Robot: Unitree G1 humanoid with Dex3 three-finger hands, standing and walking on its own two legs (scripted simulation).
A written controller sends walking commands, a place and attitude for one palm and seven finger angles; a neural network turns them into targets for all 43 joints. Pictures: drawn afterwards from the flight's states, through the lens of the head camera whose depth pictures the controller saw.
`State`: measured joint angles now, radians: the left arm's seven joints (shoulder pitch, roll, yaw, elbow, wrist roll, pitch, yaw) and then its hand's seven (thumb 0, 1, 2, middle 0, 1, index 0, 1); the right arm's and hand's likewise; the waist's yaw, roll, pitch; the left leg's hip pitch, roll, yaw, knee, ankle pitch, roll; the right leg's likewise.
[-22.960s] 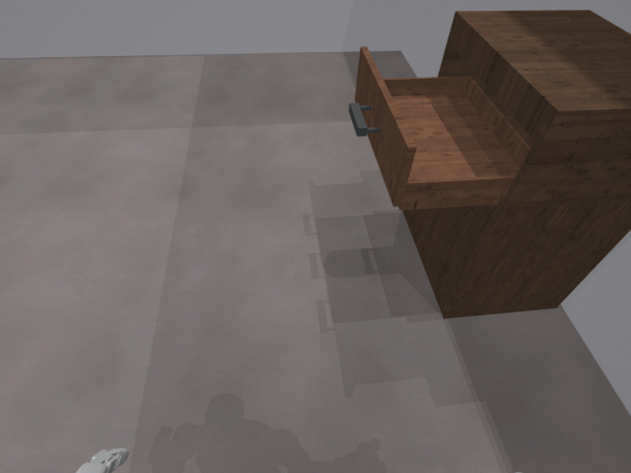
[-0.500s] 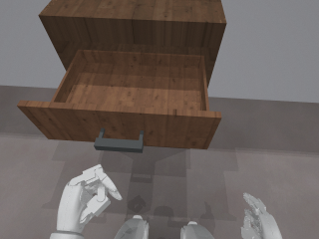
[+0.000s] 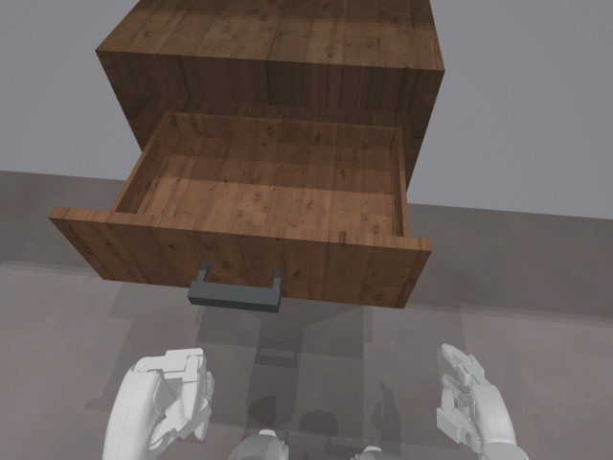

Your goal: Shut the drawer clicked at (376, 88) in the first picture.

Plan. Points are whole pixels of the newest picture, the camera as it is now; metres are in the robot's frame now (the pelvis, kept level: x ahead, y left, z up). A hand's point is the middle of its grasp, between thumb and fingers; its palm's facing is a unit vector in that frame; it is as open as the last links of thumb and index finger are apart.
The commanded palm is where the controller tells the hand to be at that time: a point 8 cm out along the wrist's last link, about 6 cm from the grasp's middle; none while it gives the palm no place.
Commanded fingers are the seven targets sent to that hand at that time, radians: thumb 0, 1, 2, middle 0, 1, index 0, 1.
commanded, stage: raise the hand and make a fist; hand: left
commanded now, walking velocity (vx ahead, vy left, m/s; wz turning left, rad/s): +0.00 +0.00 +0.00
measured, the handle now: (238, 284) +0.37 +0.14 -0.03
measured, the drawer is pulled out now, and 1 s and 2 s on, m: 0.29 0.29 0.29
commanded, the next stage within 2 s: bring the fist close to the handle in 0.38 s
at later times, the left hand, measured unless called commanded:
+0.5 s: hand (211, 400) +0.18 +0.11 +0.08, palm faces -0.02 -1.00 -0.02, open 3.3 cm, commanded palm +0.15 +0.18 +0.07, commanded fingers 0.00 0.90 0.90 -1.40 -1.60 -1.40 -1.60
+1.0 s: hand (228, 374) +0.22 +0.11 +0.02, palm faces -0.07 -1.00 -0.01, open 3.3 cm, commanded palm +0.20 +0.17 +0.02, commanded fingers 0.00 0.90 0.90 -1.40 -1.60 -1.40 -1.60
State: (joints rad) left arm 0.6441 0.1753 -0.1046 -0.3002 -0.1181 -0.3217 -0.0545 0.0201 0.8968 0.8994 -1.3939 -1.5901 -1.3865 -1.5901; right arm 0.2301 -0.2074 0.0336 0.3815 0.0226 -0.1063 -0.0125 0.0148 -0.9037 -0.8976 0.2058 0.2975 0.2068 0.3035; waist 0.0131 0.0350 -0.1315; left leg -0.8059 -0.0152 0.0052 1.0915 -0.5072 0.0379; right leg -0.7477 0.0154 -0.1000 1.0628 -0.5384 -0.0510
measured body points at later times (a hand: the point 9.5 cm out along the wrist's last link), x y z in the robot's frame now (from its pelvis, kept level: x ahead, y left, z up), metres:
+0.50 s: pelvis +0.00 -0.02 +0.00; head +0.05 -0.03 +0.45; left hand +0.17 +0.17 +0.08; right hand +0.19 -0.25 -0.07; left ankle +0.02 +0.09 -0.66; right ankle -0.01 -0.09 -0.66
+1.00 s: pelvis +0.00 -0.01 -0.02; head +0.07 -0.01 +0.42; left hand +0.22 +0.17 +0.02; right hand +0.18 -0.25 -0.10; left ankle +0.02 +0.09 -0.66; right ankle -0.01 -0.09 -0.66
